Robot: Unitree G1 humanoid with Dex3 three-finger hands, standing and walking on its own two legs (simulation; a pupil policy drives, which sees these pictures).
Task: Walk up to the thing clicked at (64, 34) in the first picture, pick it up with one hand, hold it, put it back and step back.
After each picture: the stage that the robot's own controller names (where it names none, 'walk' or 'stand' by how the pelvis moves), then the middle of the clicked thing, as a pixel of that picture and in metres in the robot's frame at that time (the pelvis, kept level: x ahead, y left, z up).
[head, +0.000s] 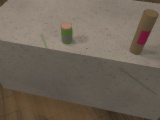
stand; (66, 33) +0.77 +0.11 -0.09
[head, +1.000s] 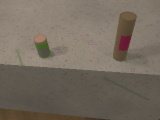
walk; (42, 46) +0.64 +0.26 -0.08
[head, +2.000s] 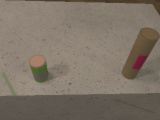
stand; (39, 69) +0.45 +0.19 -0.07
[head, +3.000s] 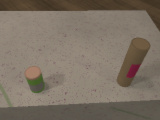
stand; (35, 80) +0.43 +0.21 -0.09
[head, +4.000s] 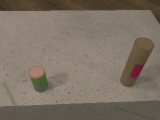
stand; (39, 79) +0.44 +0.20 -0.09
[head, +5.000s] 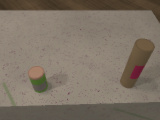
stand; (38, 79) +0.43 +0.20 -0.09
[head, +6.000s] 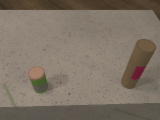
stand; (38, 80) +0.43 +0.20 -0.09
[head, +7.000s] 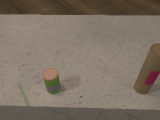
rise first; (52, 81) +0.43 +0.17 -0.09
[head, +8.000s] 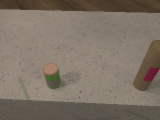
go down; (52, 76) +0.45 +0.17 -0.09
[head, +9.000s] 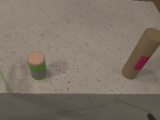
go down; (37, 66) +0.46 +0.16 -0.06
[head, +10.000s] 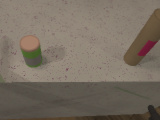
go down; (31, 52) +0.47 +0.16 -0.02
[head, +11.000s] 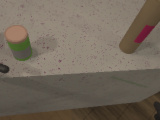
close in; (19, 44) +0.48 +0.17 +0.01
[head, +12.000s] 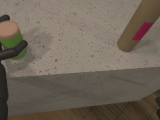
close; (12, 41) +0.48 +0.18 +0.02
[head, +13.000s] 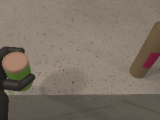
lift; (19, 72) +0.35 +0.20 +0.08
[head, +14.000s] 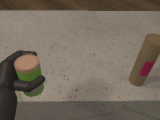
hold; (30, 76) +0.32 +0.17 +0.11
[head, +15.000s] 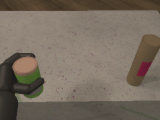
hold; (29, 78) +0.32 +0.17 +0.10
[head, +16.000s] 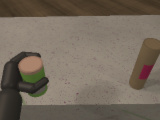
crouch; (34, 77) +0.32 +0.16 +0.11
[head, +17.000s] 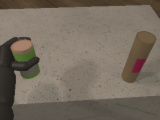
crouch; (26, 59) +0.41 +0.18 +0.09
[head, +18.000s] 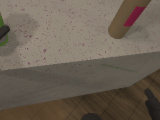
lower; out of the picture +0.52 +0.19 +0.03
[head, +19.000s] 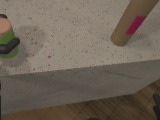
lower; (4, 39) +0.49 +0.18 +0.02
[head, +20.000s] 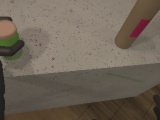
lower; (8, 41) +0.48 +0.18 +0.02
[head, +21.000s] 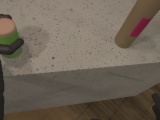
lower; (8, 39) +0.48 +0.18 +0.02
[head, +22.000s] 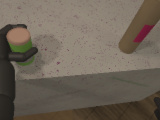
open; (22, 47) +0.46 +0.15 +0.01
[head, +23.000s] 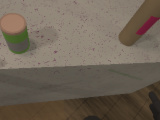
rise; (16, 35) +0.47 +0.15 +0.02
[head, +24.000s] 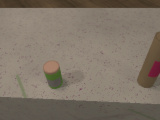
sink last; (53, 75) +0.44 +0.16 -0.04
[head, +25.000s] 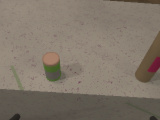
stand; (52, 67) +0.45 +0.14 -0.03
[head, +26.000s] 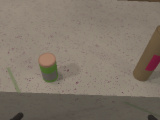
stand; (48, 68) +0.44 +0.15 -0.03
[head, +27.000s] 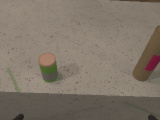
stand; (48, 68) +0.44 +0.15 -0.03
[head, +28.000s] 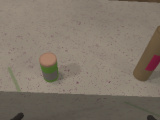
stand; (49, 68) +0.44 +0.15 -0.03
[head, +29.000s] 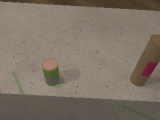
stand; (51, 72) +0.45 +0.15 -0.06
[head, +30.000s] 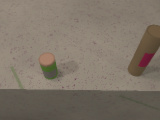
walk; (48, 66) +0.46 +0.16 -0.09
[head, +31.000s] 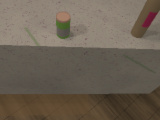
walk; (63, 25) +0.65 +0.10 -0.07
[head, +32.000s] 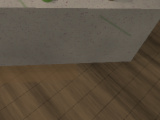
walk; out of the picture +0.92 +0.24 -0.07
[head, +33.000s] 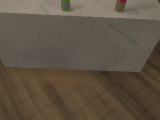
stand; (65, 1) +1.07 +0.16 -0.08
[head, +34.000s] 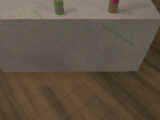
stand; (58, 5) +1.07 +0.19 -0.10
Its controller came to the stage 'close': yes
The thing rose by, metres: 0.21
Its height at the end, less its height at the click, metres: +0.00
